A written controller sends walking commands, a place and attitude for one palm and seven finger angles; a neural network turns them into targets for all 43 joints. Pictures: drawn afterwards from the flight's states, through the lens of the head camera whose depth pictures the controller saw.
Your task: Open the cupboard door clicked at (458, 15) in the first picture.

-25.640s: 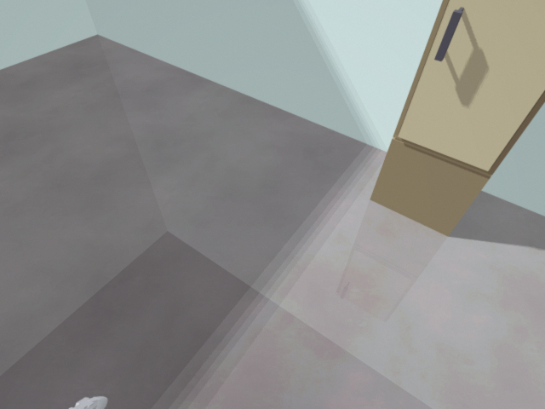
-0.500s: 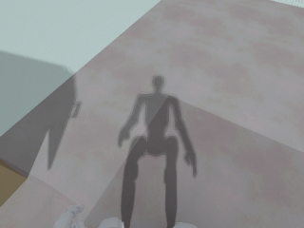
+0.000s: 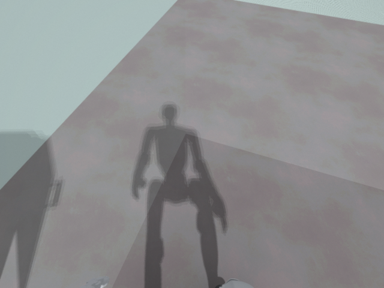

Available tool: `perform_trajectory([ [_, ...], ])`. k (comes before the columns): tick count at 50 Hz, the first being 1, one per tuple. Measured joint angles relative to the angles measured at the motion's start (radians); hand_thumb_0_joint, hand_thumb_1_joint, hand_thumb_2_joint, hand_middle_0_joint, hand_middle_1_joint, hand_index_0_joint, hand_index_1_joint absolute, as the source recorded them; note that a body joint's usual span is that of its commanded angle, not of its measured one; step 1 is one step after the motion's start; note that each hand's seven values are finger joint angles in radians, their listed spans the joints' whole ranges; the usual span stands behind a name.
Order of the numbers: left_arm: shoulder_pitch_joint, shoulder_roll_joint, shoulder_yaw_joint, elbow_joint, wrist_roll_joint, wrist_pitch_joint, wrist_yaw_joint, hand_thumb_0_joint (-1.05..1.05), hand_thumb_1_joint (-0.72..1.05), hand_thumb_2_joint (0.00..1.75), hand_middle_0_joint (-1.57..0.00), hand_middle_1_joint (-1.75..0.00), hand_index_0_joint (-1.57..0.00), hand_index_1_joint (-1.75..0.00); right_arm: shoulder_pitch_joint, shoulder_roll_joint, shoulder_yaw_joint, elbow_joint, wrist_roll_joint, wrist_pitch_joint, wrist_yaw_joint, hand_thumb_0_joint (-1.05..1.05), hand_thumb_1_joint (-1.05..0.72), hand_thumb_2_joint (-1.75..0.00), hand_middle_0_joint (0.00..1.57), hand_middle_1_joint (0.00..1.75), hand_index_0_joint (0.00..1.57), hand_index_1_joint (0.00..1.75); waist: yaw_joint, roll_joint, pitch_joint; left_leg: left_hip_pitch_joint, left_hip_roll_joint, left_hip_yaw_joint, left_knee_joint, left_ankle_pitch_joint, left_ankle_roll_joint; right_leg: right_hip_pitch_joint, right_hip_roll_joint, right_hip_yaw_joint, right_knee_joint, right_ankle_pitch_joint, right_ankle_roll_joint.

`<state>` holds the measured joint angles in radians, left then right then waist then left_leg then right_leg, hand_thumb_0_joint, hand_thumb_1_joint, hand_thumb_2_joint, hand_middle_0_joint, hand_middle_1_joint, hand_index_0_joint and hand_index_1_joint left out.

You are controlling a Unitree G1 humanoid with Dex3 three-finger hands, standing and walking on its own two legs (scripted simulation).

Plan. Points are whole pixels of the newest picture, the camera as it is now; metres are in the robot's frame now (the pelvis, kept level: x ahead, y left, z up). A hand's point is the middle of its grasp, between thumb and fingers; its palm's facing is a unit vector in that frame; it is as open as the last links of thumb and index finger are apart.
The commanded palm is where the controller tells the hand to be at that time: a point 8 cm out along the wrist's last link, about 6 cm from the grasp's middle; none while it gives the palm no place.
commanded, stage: walk to a spot facing it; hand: left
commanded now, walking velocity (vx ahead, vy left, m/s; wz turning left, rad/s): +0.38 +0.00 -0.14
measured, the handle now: out of the picture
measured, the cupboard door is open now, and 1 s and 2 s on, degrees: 46 46 46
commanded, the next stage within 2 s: turn to face it in 0.52 s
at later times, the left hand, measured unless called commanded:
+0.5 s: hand (133, 224) +0.29 +0.17 -0.17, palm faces -0.04 -0.99 -0.16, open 7.3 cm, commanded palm none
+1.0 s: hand (152, 171) +0.47 +0.14 -0.19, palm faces +0.12 -0.97 -0.19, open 7.3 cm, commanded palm none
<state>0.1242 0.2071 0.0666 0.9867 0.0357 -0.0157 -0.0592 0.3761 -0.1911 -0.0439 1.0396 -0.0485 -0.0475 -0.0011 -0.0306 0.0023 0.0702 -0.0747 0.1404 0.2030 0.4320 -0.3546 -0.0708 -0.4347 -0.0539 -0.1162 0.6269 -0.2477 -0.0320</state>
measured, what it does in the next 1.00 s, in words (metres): walks ahead: right foot, then left foot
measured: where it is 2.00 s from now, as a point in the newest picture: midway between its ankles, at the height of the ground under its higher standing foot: (219, 216)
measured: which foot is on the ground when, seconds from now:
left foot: down 0.00-0.02, up 0.04-0.30, down 0.32-0.60, up 0.62-0.86, down 0.88-1.00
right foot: up 0.00-0.00, down 0.02-0.32, up 0.34-0.58, down 0.60-0.90, up 0.92-1.00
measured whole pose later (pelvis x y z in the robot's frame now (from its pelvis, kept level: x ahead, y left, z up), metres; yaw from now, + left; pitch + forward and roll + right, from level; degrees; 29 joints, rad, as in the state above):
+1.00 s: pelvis +0.44 -0.05 -0.01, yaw +5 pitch +1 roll -1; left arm 0.19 0.21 0.07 1.04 0.01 0.02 0.01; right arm 0.19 -0.17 -0.04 0.98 -0.03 -0.01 -0.01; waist -0.02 -0.03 0.07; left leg -0.39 0.05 0.10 0.63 -0.27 0.03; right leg -0.38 -0.06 -0.09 1.05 -0.55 0.06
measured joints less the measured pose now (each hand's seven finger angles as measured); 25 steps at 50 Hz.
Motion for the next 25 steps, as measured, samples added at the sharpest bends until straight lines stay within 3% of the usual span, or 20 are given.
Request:
perform_trajectory([
  [1, -0.004, 0.009, -0.002, -0.006, 0.001, -0.012, -0.001, 0.0, 0.91, 0.9, -0.2, -0.3, -0.2, -0.3, 0.026, 0.002, 0.001, 0.012, 0.005, 0.006, 0.002, 0.0, -0.92, -0.9, 0.2, 0.3, 0.2, 0.3, -0.005, -0.012, -0.004, -0.01, 0.002, 0.003, 0.068, -0.039, -0.002, 0.039, -0.001, 0.006, -0.056, -0.024, -0.021],
  [2, -0.009, 0.014, 0.002, -0.01, 0.001, -0.028, 0.004, 0.0, 0.91, 0.9, -0.2, -0.3, -0.2, -0.3, 0.04, 0.004, 0.003, 0.027, 0.014, 0.016, 0.005, 0.0, -0.92, -0.9, 0.2, 0.3, 0.2, 0.3, 0.0, -0.026, -0.005, -0.048, 0.001, -0.003, 0.198, -0.089, 0.007, 0.044, -0.008, 0.013, -0.055, 0.037, -0.033],
  [5, -0.005, -0.007, 0.002, -0.002, -0.013, -0.042, 0.029, 0.0, 0.91, 0.9, -0.2, -0.3, -0.2, -0.3, 0.008, -0.011, -0.005, 0.07, 0.021, 0.054, 0.01, 0.01, -0.91, -0.9, 0.2, 0.3, 0.2, 0.3, 0.001, 0.009, 0.016, -0.21, 0.0, -0.106, 0.586, -0.141, 0.032, 0.087, 0.018, -0.007, -0.002, -0.017, -0.016],
  [7, 0.026, -0.015, -0.001, 0.01, -0.012, -0.041, 0.044, 0.0, 0.91, 0.9, -0.2, -0.3, -0.2, -0.3, -0.027, -0.007, -0.009, 0.068, 0.018, 0.059, 0.011, 0.01, -0.91, -0.9, 0.2, 0.3, 0.19, 0.3, -0.004, 0.007, 0.009, -0.299, 0.002, -0.118, 0.64, -0.109, 0.033, 0.139, 0.032, -0.009, -0.056, -0.031, -0.006],
  [11, 0.091, -0.013, 0.003, 0.059, -0.009, -0.039, 0.052, 0.0, 0.93, 0.9, -0.2, -0.3, -0.2, -0.3, -0.093, 0.02, -0.012, 0.015, 0.018, 0.04, 0.022, 0.01, -0.91, -0.9, 0.2, 0.3, 0.19, 0.3, 0.0, -0.027, -0.013, -0.368, 0.004, -0.101, 0.423, -0.019, 0.029, 0.228, 0.042, 0.011, -0.163, -0.026, -0.001],
  [15, 0.149, -0.013, 0.001, 0.105, -0.013, -0.033, 0.039, 0.0, 0.93, 0.9, -0.2, -0.3, -0.2, -0.3, -0.141, 0.033, -0.007, -0.027, 0.016, 0.008, 0.031, 0.01, -0.91, -0.9, 0.2, 0.3, 0.19, 0.3, 0.016, -0.031, -0.021, -0.323, -0.013, -0.069, 0.164, 0.11, 0.032, 0.301, 0.045, 0.026, -0.166, -0.089, 0.019],
  [16, 0.17, -0.017, 0.001, 0.11, -0.014, -0.031, 0.036, 0.0, 0.93, 0.9, -0.2, -0.3, -0.2, -0.3, -0.147, 0.03, -0.005, -0.036, 0.015, -0.004, 0.03, 0.01, -0.91, -0.9, 0.2, 0.3, 0.19, 0.3, 0.021, -0.023, -0.026, -0.301, -0.015, -0.069, 0.118, 0.136, 0.049, 0.301, 0.048, 0.033, -0.128, -0.124, 0.023],
  [17, 0.185, -0.018, 0.002, 0.115, -0.016, -0.026, 0.035, 0.0, 0.92, 0.9, -0.2, -0.3, -0.2, -0.3, -0.156, 0.031, -0.005, -0.04, 0.009, -0.017, 0.027, 0.01, -0.91, -0.9, 0.2, 0.3, 0.19, 0.3, 0.023, -0.024, -0.03, -0.299, -0.014, -0.062, 0.138, 0.18, 0.062, 0.274, 0.042, 0.036, -0.038, -0.163, 0.018],
  [19, 0.192, -0.01, 0.002, 0.129, -0.012, -0.011, 0.036, 0.0, 0.92, 0.9, -0.2, -0.3, -0.2, -0.3, -0.162, 0.048, -0.001, -0.046, 0.001, -0.033, 0.017, 0.01, -0.9, -0.9, 0.2, 0.3, 0.19, 0.3, 0.02, -0.043, -0.032, -0.282, -0.018, -0.036, 0.192, 0.115, 0.067, 0.173, 0.034, 0.064, 0.243, -0.219, 0.004],
  [21, 0.173, -0.006, 0.004, 0.135, -0.008, -0.001, 0.034, 0.01, 0.92, 0.9, -0.2, -0.3, -0.2, -0.3, -0.144, 0.056, -0.009, -0.051, 0.002, -0.045, -0.002, 0.0, -0.92, -0.9, 0.2, 0.3, 0.2, 0.3, 0.013, -0.049, -0.037, -0.239, -0.027, -0.023, 0.169, 0.068, 0.06, 0.064, 0.024, 0.07, 0.458, -0.185, 0.004],
  [23, 0.136, -0.008, 0.006, 0.119, -0.006, 0.005, 0.028, 0.01, 0.92, 0.9, -0.2, -0.3, -0.2, -0.3, -0.118, 0.049, -0.009, -0.038, 0.0, -0.047, -0.01, 0.0, -0.94, -0.9, 0.2, 0.3, 0.2, 0.3, 0.016, -0.043, -0.034, -0.183, -0.032, -0.019, 0.106, 0.075, 0.041, -0.006, 0.002, 0.057, 0.481, -0.149, 0.013],
  [25, 0.096, -0.018, 0.003, 0.092, -0.008, 0.002, 0.021, 0.01, 0.92, 0.9, -0.2, -0.3, -0.2, -0.3, -0.093, 0.037, -0.006, -0.013, -0.002, -0.038, -0.008, 0.0, -0.94, -0.9, 0.2, 0.3, 0.2, 0.3, 0.023, -0.024, -0.028, -0.126, -0.029, -0.018, 0.047, 0.079, 0.034, -0.027, -0.018, 0.035, 0.34, -0.122, 0.019],
])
